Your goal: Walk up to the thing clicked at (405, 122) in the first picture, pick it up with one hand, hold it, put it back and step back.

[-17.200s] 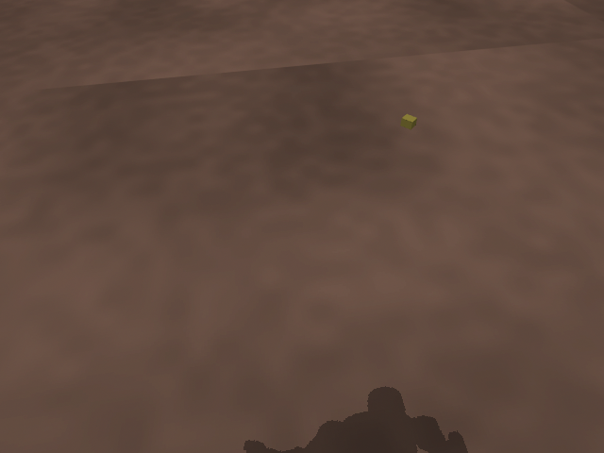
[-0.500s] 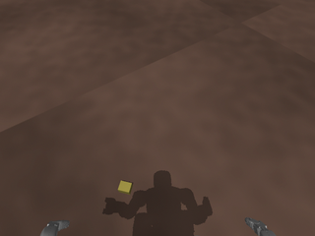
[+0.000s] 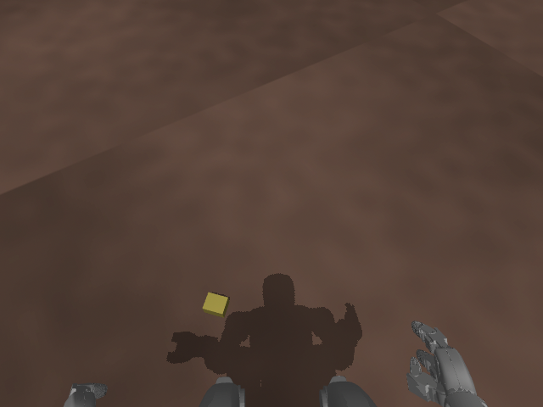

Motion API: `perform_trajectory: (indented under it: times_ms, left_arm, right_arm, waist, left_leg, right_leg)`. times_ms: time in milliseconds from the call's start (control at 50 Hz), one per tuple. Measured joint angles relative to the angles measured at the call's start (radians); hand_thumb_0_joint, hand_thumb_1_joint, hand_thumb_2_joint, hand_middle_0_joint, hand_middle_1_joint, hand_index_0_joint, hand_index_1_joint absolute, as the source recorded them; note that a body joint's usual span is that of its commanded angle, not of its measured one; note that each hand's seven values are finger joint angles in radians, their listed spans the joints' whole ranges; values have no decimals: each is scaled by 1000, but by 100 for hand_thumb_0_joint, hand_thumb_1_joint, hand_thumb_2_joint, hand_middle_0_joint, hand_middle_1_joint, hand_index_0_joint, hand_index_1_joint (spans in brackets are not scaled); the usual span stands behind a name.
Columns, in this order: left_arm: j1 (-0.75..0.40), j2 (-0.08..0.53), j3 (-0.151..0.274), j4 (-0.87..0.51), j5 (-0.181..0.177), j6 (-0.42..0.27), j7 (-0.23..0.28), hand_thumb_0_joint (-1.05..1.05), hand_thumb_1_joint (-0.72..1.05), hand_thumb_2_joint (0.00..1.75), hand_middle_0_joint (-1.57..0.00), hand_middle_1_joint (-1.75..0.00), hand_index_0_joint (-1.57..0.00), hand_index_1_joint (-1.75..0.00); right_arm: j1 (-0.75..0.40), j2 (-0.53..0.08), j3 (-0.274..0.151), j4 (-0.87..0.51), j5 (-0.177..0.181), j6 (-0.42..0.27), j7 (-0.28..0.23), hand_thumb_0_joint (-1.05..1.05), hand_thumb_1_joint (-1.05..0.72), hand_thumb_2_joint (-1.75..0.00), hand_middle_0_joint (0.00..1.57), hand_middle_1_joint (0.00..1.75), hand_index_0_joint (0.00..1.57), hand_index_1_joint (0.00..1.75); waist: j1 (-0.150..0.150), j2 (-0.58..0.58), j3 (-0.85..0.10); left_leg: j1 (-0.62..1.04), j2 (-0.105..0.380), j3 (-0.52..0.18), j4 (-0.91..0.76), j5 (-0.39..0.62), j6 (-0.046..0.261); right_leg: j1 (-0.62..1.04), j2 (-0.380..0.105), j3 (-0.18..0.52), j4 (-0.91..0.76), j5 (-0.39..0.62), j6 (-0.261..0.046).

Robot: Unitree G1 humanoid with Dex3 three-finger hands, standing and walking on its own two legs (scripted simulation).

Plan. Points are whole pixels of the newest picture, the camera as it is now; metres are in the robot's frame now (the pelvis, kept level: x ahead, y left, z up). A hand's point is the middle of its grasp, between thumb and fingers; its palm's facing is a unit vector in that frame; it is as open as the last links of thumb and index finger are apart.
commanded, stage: rise first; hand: left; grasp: from above
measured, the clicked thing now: (216, 305) +0.46 +0.19 -0.67
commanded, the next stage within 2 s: none
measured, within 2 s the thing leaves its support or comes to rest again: neither
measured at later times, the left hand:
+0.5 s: hand (145, 370) +0.23 +0.27 -0.30, palm faces -0.11 -0.48 -0.87, open 13.9 cm
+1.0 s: hand (177, 330) +0.34 +0.25 -0.46, palm faces -0.11 -0.44 -0.89, open 13.5 cm
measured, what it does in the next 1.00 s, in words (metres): lowers itself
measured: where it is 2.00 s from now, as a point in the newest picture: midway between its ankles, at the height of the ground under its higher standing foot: outside the picture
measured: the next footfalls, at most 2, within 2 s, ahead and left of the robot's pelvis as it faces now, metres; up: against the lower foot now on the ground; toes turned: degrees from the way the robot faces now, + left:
none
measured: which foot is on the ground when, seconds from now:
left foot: down 0.00-1.00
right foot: down 0.00-1.00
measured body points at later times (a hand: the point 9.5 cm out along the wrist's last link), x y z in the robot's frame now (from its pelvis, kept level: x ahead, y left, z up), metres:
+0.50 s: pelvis -0.05 -0.01 -0.13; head +0.10 +0.01 +0.29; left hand +0.24 +0.29 -0.25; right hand +0.10 -0.27 -0.26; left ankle +0.01 +0.12 -0.66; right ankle +0.00 -0.14 -0.66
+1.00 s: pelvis -0.09 +0.00 -0.31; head +0.13 +0.00 +0.08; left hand +0.34 +0.27 -0.41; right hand -0.06 -0.27 -0.45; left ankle +0.01 +0.12 -0.66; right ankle +0.00 -0.14 -0.66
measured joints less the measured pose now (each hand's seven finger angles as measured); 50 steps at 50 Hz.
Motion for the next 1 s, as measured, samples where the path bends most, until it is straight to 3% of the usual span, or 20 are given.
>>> perform_trajectory:
  times_ms: [140, 220, 360, 480, 580, 760, 1000]
  left_arm:
    - [-5, -8, -11, -5, 30, 19, 54, 0, -48, 95, -9, -105, -8, -105]
    - [-65, -5, -27, 79, 70, 17, 100, 0, -48, 94, -9, -105, -8, -105]
    - [-328, 1, -28, 351, 176, 5, 268, 0, -48, 95, -10, -103, -9, -102]
    - [-620, 23, 40, 573, 222, 40, 448, 0, -48, 98, -10, -102, -9, -103]
    - [-821, 82, 114, 705, 230, 76, 534, 0, -48, 101, -11, -102, -9, -104]
    - [-1020, 193, 169, 868, 268, 104, 567, 0, -43, 99, -18, -95, -15, -97]
    - [-1140, 258, 232, 928, 309, 71, 495, 0, -43, 99, -18, -93, -15, -95]
  right_arm:
    - [-5, 9, 5, 5, -1, -5, -9, 1, -86, -88, 20, 30, 21, 30]
    - [-4, 6, 7, 22, -6, -17, -11, 1, -88, -89, 20, 30, 21, 30]
    - [-36, -21, 13, 104, -29, -56, 6, 1, -90, -89, 20, 30, 21, 29]
    - [-93, -38, 12, 182, -64, -73, 69, 1, -91, -89, 20, 30, 21, 29]
    - [-118, -43, -2, 228, -100, -80, 143, 1, -91, -90, 20, 30, 21, 29]
    - [-111, -51, -7, 295, -129, -92, 251, 1, -91, -90, 20, 30, 20, 29]
    - [-62, -46, -1, 321, -106, -118, 322, 1, -90, -89, 20, 30, 20, 29]
  waist:
    - [3, 2, -14]
    - [5, 3, -31]
    - [-1, -12, -79]
    - [-38, -16, -107]
    - [-74, -16, -98]
    - [-126, 6, -54]
    - [-166, 42, -7]
  left_leg:
    - [-74, -2, -10, 70, -22, -2]
    - [-146, -5, -15, 127, -35, -3]
    - [-394, -8, -19, 322, -77, -10]
    - [-652, -1, -34, 516, -102, -21]
    - [-832, 8, -49, 665, -115, -28]
    - [-1094, 15, -66, 901, -130, -28]
    - [-1289, 14, -73, 1104, -153, -15]
  right_leg:
    - [-70, -2, -7, 69, -25, -2]
    - [-141, -4, -8, 131, -43, -4]
    - [-397, -6, 1, 343, -95, -7]
    - [-656, 4, 1, 541, -122, -14]
    - [-839, 17, -2, 687, -130, -19]
    - [-1103, 36, 2, 914, -134, -13]
    - [-1295, 48, 16, 1106, -149, 9]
